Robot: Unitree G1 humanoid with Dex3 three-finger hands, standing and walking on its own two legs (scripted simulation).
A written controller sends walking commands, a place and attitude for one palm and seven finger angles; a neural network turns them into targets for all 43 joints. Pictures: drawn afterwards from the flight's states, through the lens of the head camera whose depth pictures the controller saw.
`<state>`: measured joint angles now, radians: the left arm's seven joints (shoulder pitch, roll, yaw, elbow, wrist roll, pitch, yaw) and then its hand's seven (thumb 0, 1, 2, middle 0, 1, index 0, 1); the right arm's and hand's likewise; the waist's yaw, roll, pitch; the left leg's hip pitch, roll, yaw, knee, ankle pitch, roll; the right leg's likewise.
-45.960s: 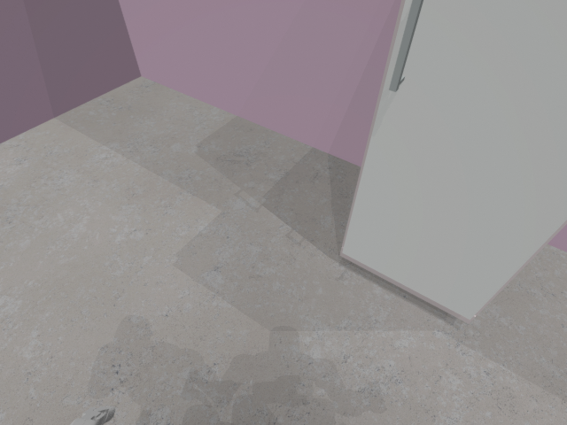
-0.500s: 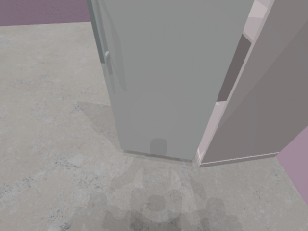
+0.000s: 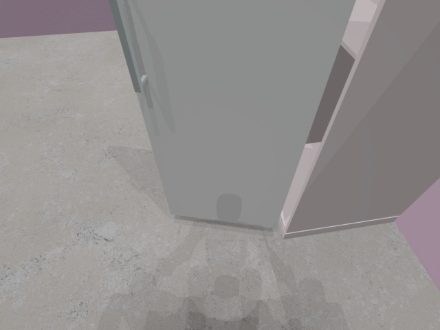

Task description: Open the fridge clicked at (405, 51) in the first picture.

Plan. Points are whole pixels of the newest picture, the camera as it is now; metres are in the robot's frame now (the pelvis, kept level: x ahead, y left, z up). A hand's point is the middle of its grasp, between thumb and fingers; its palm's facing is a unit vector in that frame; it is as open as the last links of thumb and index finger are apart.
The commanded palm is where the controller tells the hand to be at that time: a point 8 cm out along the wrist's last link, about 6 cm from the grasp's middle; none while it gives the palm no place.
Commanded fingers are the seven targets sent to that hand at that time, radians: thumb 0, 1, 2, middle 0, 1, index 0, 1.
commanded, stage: look to check the result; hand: left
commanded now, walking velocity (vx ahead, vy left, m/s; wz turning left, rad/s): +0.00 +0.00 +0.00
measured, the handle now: (129, 36) +0.67 +0.25 +0.20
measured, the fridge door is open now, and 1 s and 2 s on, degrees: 72 72 72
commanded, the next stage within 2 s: stand and wait in 0.06 s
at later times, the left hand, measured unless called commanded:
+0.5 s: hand out of the picture +0.07 +0.23 -0.16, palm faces -0.03 -0.95 -0.32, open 7.4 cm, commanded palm none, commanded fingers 0.00 0.90 0.90 -0.20 -0.30 -0.20 -0.30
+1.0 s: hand out of the picture +0.06 +0.24 -0.16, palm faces -0.03 -0.94 -0.33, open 7.4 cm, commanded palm none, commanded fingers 0.00 0.90 0.90 -0.20 -0.30 -0.20 -0.30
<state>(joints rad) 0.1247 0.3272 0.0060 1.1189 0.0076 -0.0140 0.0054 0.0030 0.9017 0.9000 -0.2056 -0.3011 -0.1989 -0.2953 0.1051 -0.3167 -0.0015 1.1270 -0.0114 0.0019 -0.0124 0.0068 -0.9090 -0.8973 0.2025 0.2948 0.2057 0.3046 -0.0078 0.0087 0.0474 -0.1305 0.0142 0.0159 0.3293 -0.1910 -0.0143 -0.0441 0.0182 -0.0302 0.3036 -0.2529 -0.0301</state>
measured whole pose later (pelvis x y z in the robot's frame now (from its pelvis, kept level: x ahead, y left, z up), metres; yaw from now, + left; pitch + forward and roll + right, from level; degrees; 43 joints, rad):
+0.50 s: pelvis -0.01 -0.01 +0.00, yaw +0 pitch -1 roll +0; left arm 0.12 0.32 0.01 1.12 0.01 -0.02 0.00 0.00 0.90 0.90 -0.21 -0.30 -0.20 -0.30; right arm 0.11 -0.33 -0.01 1.13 -0.01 0.00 -0.01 0.01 -0.91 -0.90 0.20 0.29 0.21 0.30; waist -0.01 0.00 0.04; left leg -0.12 0.03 0.02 0.32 -0.18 -0.02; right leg -0.03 0.03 -0.03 0.29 -0.23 -0.04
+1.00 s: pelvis -0.02 +0.00 +0.00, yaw +0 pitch -1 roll +0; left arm 0.12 0.33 0.00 1.13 0.01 -0.01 0.00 0.00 0.90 0.90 -0.21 -0.30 -0.20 -0.30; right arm 0.12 -0.32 0.00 1.14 -0.01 0.00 -0.01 0.01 -0.91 -0.90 0.20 0.29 0.21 0.30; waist -0.01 0.00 0.05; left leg -0.13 0.02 0.02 0.31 -0.16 -0.02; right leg -0.04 0.02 -0.03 0.28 -0.22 -0.03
